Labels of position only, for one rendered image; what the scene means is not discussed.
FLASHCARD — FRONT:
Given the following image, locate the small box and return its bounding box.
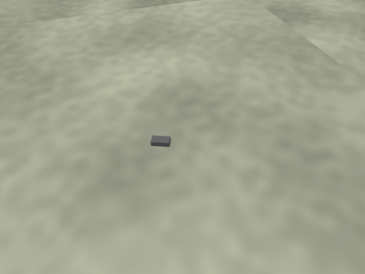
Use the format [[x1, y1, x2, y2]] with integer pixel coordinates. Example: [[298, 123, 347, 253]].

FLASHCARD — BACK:
[[151, 135, 171, 147]]

